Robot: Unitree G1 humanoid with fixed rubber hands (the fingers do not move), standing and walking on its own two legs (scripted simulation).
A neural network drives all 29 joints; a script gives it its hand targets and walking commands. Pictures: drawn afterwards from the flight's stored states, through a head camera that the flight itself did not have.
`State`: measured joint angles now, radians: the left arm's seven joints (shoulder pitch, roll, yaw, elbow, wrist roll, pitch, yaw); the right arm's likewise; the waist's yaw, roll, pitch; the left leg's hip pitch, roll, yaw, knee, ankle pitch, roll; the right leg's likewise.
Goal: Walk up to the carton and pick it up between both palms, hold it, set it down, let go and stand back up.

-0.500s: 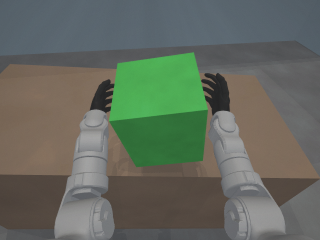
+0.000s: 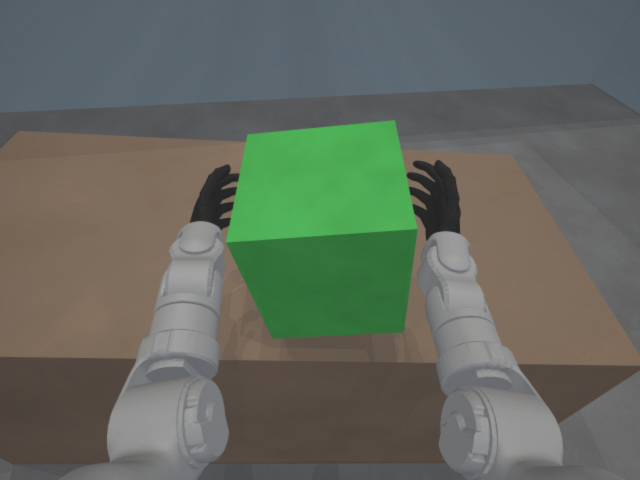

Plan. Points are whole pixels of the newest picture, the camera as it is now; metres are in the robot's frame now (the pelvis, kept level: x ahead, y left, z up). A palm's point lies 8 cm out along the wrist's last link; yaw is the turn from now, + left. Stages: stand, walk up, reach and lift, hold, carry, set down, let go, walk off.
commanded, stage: set down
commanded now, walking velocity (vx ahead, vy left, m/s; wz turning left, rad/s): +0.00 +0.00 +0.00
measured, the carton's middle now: (329, 237) +0.44 -0.03 +0.06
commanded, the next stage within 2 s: none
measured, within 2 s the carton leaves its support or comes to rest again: rests again in 1.62 s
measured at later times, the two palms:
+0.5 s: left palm (211, 229) +0.43 +0.13 +0.09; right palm (430, 231) +0.39 -0.16 +0.11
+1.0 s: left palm (218, 244) +0.42 +0.13 +0.07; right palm (430, 254) +0.38 -0.17 +0.08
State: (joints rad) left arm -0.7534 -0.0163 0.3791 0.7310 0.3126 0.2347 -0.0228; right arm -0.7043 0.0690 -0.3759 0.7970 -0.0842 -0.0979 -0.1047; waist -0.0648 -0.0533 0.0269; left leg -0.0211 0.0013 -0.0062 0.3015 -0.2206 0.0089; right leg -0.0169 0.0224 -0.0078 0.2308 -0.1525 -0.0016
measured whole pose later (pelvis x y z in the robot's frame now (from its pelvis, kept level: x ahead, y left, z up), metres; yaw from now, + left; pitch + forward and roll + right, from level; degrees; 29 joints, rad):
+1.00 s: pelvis +0.01 +0.00 +0.00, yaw +0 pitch +1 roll -1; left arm -0.77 -0.01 0.45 0.89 0.31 0.06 -0.04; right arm -0.66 0.16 -0.51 0.78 -0.25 -0.14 -0.09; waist -0.07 -0.05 0.04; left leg -0.11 0.00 0.00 0.30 -0.22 0.01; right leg -0.12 0.02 -0.01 0.27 -0.17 0.00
